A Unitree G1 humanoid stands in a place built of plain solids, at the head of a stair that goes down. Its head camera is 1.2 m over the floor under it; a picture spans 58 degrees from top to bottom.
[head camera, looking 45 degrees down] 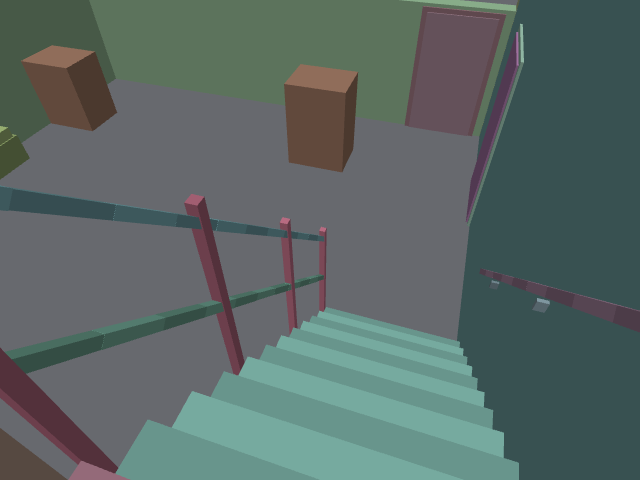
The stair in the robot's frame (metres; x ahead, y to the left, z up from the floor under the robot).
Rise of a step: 0.20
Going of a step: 0.20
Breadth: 1.28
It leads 18 degrees to the right of straight ahead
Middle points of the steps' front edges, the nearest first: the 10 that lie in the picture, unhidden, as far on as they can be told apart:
0.58 -0.11 -0.40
0.77 -0.17 -0.60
0.97 -0.23 -0.81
1.16 -0.29 -1.01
1.35 -0.35 -1.21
1.54 -0.42 -1.41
1.74 -0.48 -1.61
1.93 -0.54 -1.82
2.12 -0.60 -2.02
2.31 -0.66 -2.22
